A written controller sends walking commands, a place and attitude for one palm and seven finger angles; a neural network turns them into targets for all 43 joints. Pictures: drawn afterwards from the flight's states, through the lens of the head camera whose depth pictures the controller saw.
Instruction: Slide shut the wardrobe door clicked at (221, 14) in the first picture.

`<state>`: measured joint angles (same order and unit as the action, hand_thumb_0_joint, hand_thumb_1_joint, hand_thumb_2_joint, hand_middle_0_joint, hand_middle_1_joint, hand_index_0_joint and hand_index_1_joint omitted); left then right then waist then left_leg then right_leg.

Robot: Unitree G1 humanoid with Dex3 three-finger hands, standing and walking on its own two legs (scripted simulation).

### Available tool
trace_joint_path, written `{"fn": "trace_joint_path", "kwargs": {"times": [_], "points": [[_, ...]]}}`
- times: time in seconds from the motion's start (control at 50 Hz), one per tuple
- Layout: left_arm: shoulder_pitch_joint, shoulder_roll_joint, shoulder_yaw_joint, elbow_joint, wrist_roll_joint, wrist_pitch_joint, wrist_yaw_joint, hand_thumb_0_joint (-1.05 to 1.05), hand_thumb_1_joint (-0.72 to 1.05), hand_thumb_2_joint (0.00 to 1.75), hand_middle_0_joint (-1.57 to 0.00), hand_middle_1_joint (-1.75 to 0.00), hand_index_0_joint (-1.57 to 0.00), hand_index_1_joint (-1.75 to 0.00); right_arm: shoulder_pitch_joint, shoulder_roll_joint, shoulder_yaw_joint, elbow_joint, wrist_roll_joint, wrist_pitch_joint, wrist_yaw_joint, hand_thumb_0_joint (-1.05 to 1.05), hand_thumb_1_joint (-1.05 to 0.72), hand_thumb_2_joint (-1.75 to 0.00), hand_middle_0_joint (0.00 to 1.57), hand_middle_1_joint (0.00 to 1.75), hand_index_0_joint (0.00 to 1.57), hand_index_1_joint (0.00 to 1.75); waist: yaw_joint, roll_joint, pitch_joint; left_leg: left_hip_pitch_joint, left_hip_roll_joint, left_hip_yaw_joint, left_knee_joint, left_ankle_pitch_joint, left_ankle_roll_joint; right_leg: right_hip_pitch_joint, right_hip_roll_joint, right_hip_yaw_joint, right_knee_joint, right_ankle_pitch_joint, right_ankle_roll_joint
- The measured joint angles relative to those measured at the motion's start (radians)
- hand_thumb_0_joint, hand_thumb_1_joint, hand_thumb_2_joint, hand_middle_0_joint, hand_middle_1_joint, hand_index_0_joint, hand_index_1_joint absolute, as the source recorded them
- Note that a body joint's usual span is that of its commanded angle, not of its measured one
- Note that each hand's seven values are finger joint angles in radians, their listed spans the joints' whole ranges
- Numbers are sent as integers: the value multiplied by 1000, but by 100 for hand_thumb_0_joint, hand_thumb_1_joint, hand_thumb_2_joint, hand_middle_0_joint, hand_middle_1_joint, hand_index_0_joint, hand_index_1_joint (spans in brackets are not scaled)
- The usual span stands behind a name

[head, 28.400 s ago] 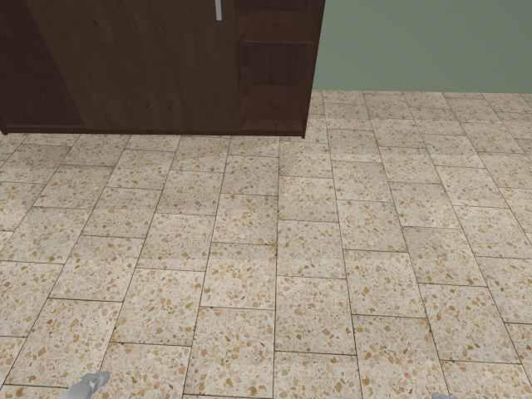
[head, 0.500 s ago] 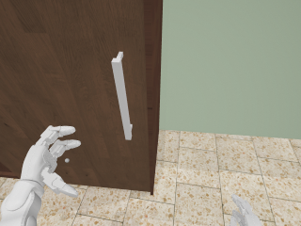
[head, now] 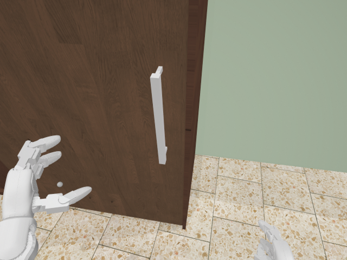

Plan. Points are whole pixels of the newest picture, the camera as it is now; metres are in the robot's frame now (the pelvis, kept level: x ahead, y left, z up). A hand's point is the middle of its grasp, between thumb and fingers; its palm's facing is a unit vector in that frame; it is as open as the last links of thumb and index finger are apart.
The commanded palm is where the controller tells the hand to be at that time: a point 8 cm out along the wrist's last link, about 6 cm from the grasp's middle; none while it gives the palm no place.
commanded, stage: draw the hand back to the body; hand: left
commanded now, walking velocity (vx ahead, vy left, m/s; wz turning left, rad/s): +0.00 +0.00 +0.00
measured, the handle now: (161, 121) +0.46 +0.10 +0.08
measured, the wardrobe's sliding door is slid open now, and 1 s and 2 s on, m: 0.00 0.00 0.00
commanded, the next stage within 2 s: step back with the hand held close in 0.70 s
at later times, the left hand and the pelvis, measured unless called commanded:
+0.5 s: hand (42, 183) +0.19 +0.27 +0.15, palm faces +0.46 -0.81 -0.35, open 7.7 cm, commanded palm +0.14 +0.30 +0.17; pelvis +0.00 +0.00 +0.00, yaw -1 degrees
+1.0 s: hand (46, 175) +0.20 +0.26 +0.16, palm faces +0.42 -0.81 -0.41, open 7.4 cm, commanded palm +0.14 +0.30 +0.17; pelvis -0.01 +0.00 +0.00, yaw -2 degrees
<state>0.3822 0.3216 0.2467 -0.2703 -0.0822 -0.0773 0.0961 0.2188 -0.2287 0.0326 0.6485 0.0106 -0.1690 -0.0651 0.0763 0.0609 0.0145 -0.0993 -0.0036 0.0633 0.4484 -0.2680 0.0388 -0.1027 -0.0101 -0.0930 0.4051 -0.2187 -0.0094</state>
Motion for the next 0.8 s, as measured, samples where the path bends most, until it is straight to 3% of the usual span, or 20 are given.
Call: {"fn": "trace_joint_path", "kwargs": {"times": [0.22,0.44,0.62,0.8], "points": [[54,11,36,-66,2,-3,-4,0,40,66,-22,-59,-23,-59,-5,7,-12,-5,-7,33,15,2,-90,-90,20,30,20,30,-8,-5,2,28,-1,14,-22,0,3,20,1,14,-16,2,5],[72,24,96,-108,-3,-20,8,1,77,84,-21,-38,-22,-38,-12,-3,-24,-9,-1,41,12,2,-90,-90,20,30,20,30,5,0,8,34,0,11,-18,-1,2,30,2,12,-18,3,4],[77,6,62,-105,1,-4,9,2,87,89,-21,-32,-21,-32,-11,7,-20,-5,-7,36,9,2,-90,-90,20,30,20,30,7,-10,15,29,4,7,-19,6,-1,28,6,8,-24,11,-1],[67,20,82,-112,-2,-20,12,2,89,89,-21,-31,-21,-31,-11,10,-20,-1,-6,31,7,2,-90,-90,20,30,20,30,1,0,16,37,7,8,-20,7,-5,35,9,9,-26,14,-3]]}}
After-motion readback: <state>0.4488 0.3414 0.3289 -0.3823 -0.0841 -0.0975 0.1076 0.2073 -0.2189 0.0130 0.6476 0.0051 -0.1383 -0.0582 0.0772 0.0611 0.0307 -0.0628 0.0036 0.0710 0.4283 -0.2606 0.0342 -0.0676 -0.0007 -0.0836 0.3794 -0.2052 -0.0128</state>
